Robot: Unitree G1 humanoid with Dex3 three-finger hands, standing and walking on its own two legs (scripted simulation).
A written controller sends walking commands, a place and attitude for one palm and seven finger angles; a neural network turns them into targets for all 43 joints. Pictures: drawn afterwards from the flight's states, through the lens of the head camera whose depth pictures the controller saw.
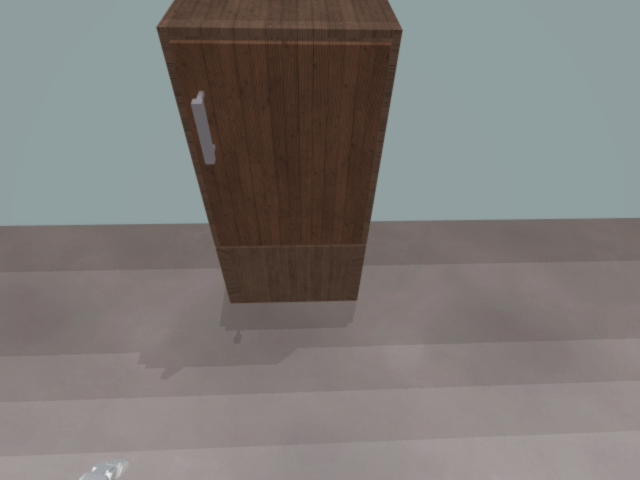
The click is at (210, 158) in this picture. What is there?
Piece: cupboard door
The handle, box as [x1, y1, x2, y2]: [191, 91, 215, 163]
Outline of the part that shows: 199,91 197,97 195,99 192,99 191,106 205,163 214,163 215,157 213,152 215,147 214,144 211,142 202,99 204,94 203,91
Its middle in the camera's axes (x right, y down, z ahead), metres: -0.26 -0.24 +0.85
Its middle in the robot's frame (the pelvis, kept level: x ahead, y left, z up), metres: +0.79 +0.30 +0.01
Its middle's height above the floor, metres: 0.78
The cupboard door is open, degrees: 0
